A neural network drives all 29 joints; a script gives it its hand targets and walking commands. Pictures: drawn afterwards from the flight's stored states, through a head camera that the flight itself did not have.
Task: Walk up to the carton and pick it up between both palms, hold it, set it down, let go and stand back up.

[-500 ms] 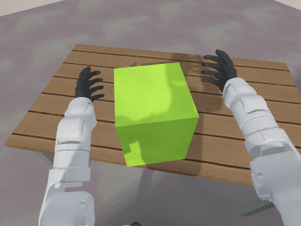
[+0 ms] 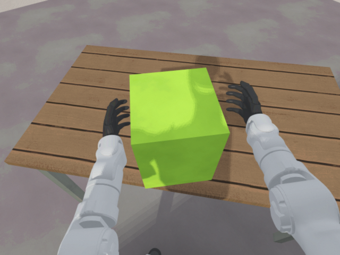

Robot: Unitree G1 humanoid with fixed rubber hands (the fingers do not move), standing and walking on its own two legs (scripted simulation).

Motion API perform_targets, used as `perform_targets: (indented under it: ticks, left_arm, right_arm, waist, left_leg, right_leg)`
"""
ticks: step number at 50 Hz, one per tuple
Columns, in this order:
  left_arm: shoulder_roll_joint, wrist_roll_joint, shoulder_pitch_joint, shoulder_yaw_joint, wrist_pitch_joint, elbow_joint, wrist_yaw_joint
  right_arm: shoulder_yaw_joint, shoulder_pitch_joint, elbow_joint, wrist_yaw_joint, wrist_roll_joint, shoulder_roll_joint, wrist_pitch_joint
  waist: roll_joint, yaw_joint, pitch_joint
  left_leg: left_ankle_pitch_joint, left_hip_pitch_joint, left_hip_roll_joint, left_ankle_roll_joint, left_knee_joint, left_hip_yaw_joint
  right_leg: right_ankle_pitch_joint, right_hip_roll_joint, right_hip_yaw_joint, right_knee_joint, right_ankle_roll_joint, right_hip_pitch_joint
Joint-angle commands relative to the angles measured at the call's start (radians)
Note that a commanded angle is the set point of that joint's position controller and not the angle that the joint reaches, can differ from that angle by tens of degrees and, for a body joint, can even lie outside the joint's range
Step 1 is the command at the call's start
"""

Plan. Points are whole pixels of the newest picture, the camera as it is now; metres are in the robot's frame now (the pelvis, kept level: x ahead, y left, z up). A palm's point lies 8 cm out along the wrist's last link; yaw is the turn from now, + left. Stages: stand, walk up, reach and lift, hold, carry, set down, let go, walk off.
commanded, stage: reach and lift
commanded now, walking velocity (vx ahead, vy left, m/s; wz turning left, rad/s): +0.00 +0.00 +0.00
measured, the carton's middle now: (173, 131) +0.42 +0.11 +0.00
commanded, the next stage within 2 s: none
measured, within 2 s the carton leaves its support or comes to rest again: neither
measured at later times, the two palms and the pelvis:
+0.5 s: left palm (115, 131) +0.35 +0.23 +0.06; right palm (235, 114) +0.46 -0.04 +0.07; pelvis +0.01 +0.00 +0.00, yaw +0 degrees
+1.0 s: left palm (118, 135) +0.34 +0.22 +0.06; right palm (236, 119) +0.45 -0.05 +0.06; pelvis +0.02 -0.01 +0.01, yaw +1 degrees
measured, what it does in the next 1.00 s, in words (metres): stands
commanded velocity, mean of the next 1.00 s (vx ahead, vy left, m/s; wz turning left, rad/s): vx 0.00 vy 0.00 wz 0.00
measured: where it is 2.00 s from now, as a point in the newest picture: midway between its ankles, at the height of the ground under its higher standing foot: outside the picture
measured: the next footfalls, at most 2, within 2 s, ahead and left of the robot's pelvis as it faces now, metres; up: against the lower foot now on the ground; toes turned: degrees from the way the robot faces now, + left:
none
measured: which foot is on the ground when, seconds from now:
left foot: down 0.00-1.00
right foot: down 0.00-1.00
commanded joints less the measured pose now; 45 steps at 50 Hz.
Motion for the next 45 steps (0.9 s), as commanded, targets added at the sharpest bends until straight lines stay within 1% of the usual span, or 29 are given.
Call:
perform_targets:
  ticks: [1, 2, 3, 4, 5, 6, 7, 8, 10, 11, 13, 15, 16, 19, 20, 21, 22, 24, 26, 27, 29, 31, 34, 36, 37, 40, 42, 43, 45]
  left_arm:
    - [0.070, -0.007, -0.371, -0.020, -0.078, -0.142, 0.005]
    - [0.073, -0.010, -0.368, -0.018, -0.088, -0.137, 0.007]
    - [0.073, -0.021, -0.367, -0.024, -0.094, -0.129, 0.007]
    - [0.070, -0.026, -0.362, -0.026, -0.099, -0.134, 0.007]
    - [0.081, -0.025, -0.365, -0.016, -0.103, -0.139, 0.006]
    - [0.079, -0.028, -0.364, -0.016, -0.105, -0.125, 0.004]
    - [0.077, -0.030, -0.358, -0.022, -0.107, -0.134, 0.003]
    - [0.077, -0.028, -0.362, -0.015, -0.107, -0.126, 0.000]
    - [0.058, -0.023, -0.342, -0.010, -0.105, -0.102, -0.010]
    - [0.062, -0.021, -0.343, -0.006, -0.108, -0.115, -0.013]
    - [0.045, -0.009, -0.337, -0.006, -0.107, -0.111, -0.018]
    - [0.034, 0.002, -0.325, -0.001, -0.104, -0.109, -0.024]
    - [0.012, 0.008, -0.325, -0.001, -0.104, -0.116, -0.026]
    - [-0.016, 0.034, -0.329, 0.019, -0.109, -0.138, -0.035]
    - [-0.037, 0.047, -0.330, 0.022, -0.114, -0.152, -0.040]
    - [-0.070, 0.063, -0.335, 0.015, -0.116, -0.169, -0.046]
    - [-0.089, 0.082, -0.326, 0.012, -0.114, -0.162, -0.053]
    - [-0.151, 0.118, -0.326, 0.006, -0.123, -0.152, -0.075]
    - [-0.173, 0.157, -0.320, 0.009, -0.131, -0.133, -0.081]
    - [-0.252, 0.184, -0.322, 0.013, -0.131, -0.133, -0.087]
    - [-0.384, 0.222, -0.337, -0.040, -0.132, -0.134, -0.116]
    - [-0.507, 0.251, -0.343, -0.092, -0.129, -0.109, -0.146]
    - [-0.567, 0.277, -0.342, -0.123, -0.131, -0.075, -0.159]
    - [-0.569, 0.284, -0.341, -0.111, -0.126, -0.057, -0.164]
    - [-0.573, 0.286, -0.346, -0.104, -0.126, -0.054, -0.165]
    - [-0.594, 0.290, -0.341, -0.114, -0.126, -0.054, -0.169]
    - [-0.588, 0.281, -0.339, -0.118, -0.127, -0.056, -0.171]
    - [-0.580, 0.283, -0.343, -0.105, -0.127, -0.046, -0.176]
    - [-0.589, 0.283, -0.347, -0.109, -0.132, -0.048, -0.182]
  right_arm:
    - [-0.014, -0.448, -0.126, 0.005, 0.010, -0.164, -0.058]
    - [0.008, -0.443, -0.132, 0.007, 0.023, -0.153, -0.059]
    - [0.019, -0.454, -0.139, 0.009, 0.035, -0.148, -0.058]
    - [0.025, -0.445, -0.142, 0.009, 0.043, -0.148, -0.060]
    - [0.033, -0.453, -0.168, 0.008, 0.048, -0.146, -0.064]
    - [0.043, -0.459, -0.168, 0.008, 0.055, -0.141, -0.064]
    - [0.040, -0.453, -0.177, 0.006, 0.056, -0.142, -0.067]
    - [0.048, -0.458, -0.182, 0.004, 0.058, -0.138, -0.069]
    - [0.058, -0.444, -0.160, 0.006, 0.056, -0.119, -0.063]
    - [0.047, -0.446, -0.179, 0.003, 0.049, -0.126, -0.067]
    - [0.050, -0.433, -0.155, 0.005, 0.045, -0.106, -0.062]
    - [0.032, -0.417, -0.151, 0.001, 0.025, -0.094, -0.060]
    - [0.025, -0.424, -0.155, 0.001, 0.014, -0.078, -0.061]
    - [-0.021, -0.425, -0.191, -0.003, -0.052, -0.036, -0.072]
    - [-0.027, -0.422, -0.195, -0.002, -0.072, -0.004, -0.075]
    - [-0.037, -0.420, -0.191, 0.001, -0.095, 0.028, -0.079]
    - [-0.060, -0.403, -0.186, 0.001, -0.131, 0.048, -0.085]
    - [-0.076, -0.392, -0.197, 0.003, -0.202, 0.143, -0.104]
    - [-0.132, -0.371, -0.190, -0.004, -0.277, 0.164, -0.128]
    - [-0.135, -0.378, -0.175, 0.002, -0.305, 0.241, -0.132]
    - [-0.150, -0.364, -0.153, 0.034, -0.383, 0.374, -0.150]
    - [-0.145, -0.358, -0.145, 0.065, -0.446, 0.520, -0.169]
    - [-0.148, -0.332, -0.110, 0.088, -0.484, 0.587, -0.180]
    - [-0.152, -0.327, -0.090, 0.087, -0.489, 0.590, -0.177]
    - [-0.151, -0.334, -0.091, 0.087, -0.489, 0.597, -0.178]
    - [-0.137, -0.329, -0.088, 0.087, -0.484, 0.623, -0.183]
    - [-0.133, -0.319, -0.088, 0.082, -0.483, 0.622, -0.182]
    - [-0.130, -0.320, -0.086, 0.078, -0.486, 0.627, -0.178]
    - [-0.120, -0.320, -0.097, 0.074, -0.486, 0.643, -0.184]
  waist:
    - [-0.024, -0.010, -0.570]
    - [-0.028, 0.006, -0.572]
    - [-0.041, 0.002, -0.572]
    - [-0.036, 0.003, -0.588]
    - [-0.041, 0.014, -0.616]
    - [-0.043, 0.017, -0.610]
    - [-0.041, 0.009, -0.619]
    - [-0.045, 0.017, -0.610]
    - [-0.068, 0.012, -0.581]
    - [-0.074, 0.008, -0.601]
    - [-0.060, 0.008, -0.578]
    - [-0.056, -0.003, -0.553]
    - [-0.054, -0.004, -0.549]
    - [-0.075, -0.015, -0.559]
    - [-0.072, -0.013, -0.565]
    - [-0.056, -0.019, -0.561]
    - [-0.056, -0.034, -0.557]
    - [-0.056, -0.036, -0.541]
    - [-0.047, -0.048, -0.529]
    - [-0.048, -0.040, -0.499]
    - [-0.019, -0.045, -0.507]
    - [-0.010, -0.047, -0.533]
    - [0.003, -0.044, -0.518]
    - [-0.008, -0.041, -0.459]
    - [-0.017, -0.033, -0.452]
    - [-0.007, -0.030, -0.455]
    - [-0.015, -0.040, -0.432]
    - [-0.030, -0.037, -0.416]
    - [-0.017, -0.035, -0.427]
  left_leg:
    - [0.415, 0.417, -0.061, 0.001, 0.063, 0.116]
    - [0.424, 0.411, -0.063, 0.002, 0.068, 0.119]
    - [0.424, 0.407, -0.062, 0.004, 0.069, 0.117]
    - [0.441, 0.415, -0.061, 0.002, 0.074, 0.115]
    - [0.455, 0.410, -0.063, 0.003, 0.083, 0.118]
    - [0.452, 0.398, -0.065, 0.003, 0.084, 0.116]
    - [0.463, 0.405, -0.062, 0.002, 0.087, 0.114]
    - [0.468, 0.400, -0.063, 0.004, 0.091, 0.116]
    - [0.471, 0.400, -0.061, 0.008, 0.087, 0.112]
    - [0.477, 0.402, -0.060, 0.007, 0.086, 0.113]
    - [0.482, 0.408, -0.059, 0.005, 0.083, 0.111]
    - [0.474, 0.420, -0.060, 0.005, 0.073, 0.110]
    - [0.478, 0.425, -0.060, 0.007, 0.069, 0.110]
    - [0.485, 0.432, -0.061, 0.012, 0.064, 0.114]
    - [0.497, 0.434, -0.062, 0.012, 0.060, 0.118]
    - [0.509, 0.439, -0.063, 0.008, 0.056, 0.119]
    - [0.510, 0.452, -0.064, 0.006, 0.051, 0.121]
    - [0.506, 0.448, -0.070, 0.010, 0.041, 0.130]
    - [0.509, 0.454, -0.070, 0.005, 0.031, 0.139]
    - [0.518, 0.465, -0.068, 0.008, 0.021, 0.139]
    - [0.563, 0.539, -0.062, -0.002, 0.017, 0.145]
    - [0.614, 0.602, -0.053, -0.004, 0.026, 0.148]
    - [0.641, 0.640, -0.043, -0.006, 0.025, 0.151]
    - [0.627, 0.616, -0.046, 0.002, 0.012, 0.156]
    - [0.619, 0.609, -0.047, 0.006, 0.005, 0.159]
    - [0.632, 0.612, -0.048, 0.005, 0.004, 0.163]
    - [0.618, 0.614, -0.050, 0.008, -0.001, 0.165]
    - [0.599, 0.595, -0.054, 0.015, -0.007, 0.169]
    - [0.592, 0.581, -0.058, 0.014, -0.012, 0.174]
  right_leg:
    - [0.181, 0.021, -0.015, -0.039, 0.045, 0.092]
    - [0.189, 0.020, -0.010, -0.037, 0.046, 0.100]
    - [0.192, 0.019, -0.009, -0.036, 0.049, 0.099]
    - [0.205, 0.021, -0.010, -0.032, 0.048, 0.102]
    - [0.225, 0.019, -0.005, -0.026, 0.050, 0.114]
    - [0.237, 0.017, -0.004, -0.020, 0.053, 0.121]
    - [0.253, 0.018, -0.006, -0.016, 0.054, 0.121]
    - [0.262, 0.015, -0.002, -0.014, 0.056, 0.119]
    - [0.278, 0.014, -0.003, -0.015, 0.058, 0.118]
    - [0.287, 0.016, -0.005, -0.013, 0.060, 0.121]
    - [0.281, 0.014, -0.005, -0.017, 0.057, 0.120]
    - [0.274, 0.013, -0.008, -0.026, 0.056, 0.116]
    - [0.266, 0.013, -0.009, -0.033, 0.055, 0.109]
    - [0.275, 0.010, -0.015, -0.040, 0.059, 0.120]
    - [0.295, 0.009, -0.016, -0.040, 0.060, 0.139]
    - [0.311, 0.008, -0.019, -0.042, 0.058, 0.147]
    - [0.319, 0.008, -0.025, -0.045, 0.060, 0.147]
    - [0.351, 0.002, -0.026, -0.049, 0.064, 0.173]
    - [0.356, 0.000, -0.034, -0.052, 0.062, 0.189]
    - [0.342, 0.001, -0.042, -0.061, 0.060, 0.186]
    - [0.298, 0.006, -0.065, -0.089, 0.038, 0.143]
    - [0.288, 0.008, -0.080, -0.108, 0.017, 0.105]
    - [0.253, 0.012, -0.086, -0.126, -0.005, 0.091]
    - [0.245, 0.008, -0.083, -0.130, 0.000, 0.116]
    - [0.243, 0.006, -0.082, -0.129, 0.005, 0.124]
    - [0.259, 0.004, -0.080, -0.129, 0.003, 0.131]
    - [0.241, 0.000, -0.076, -0.139, 0.004, 0.127]
    - [0.250, -0.004, -0.073, -0.137, 0.010, 0.145]
    - [0.282, -0.010, -0.071, -0.129, 0.016, 0.170]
